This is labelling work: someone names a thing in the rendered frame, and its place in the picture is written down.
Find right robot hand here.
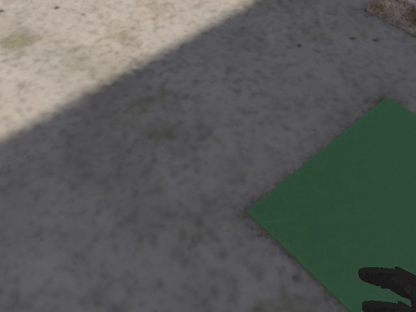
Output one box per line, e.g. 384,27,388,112
358,266,416,312

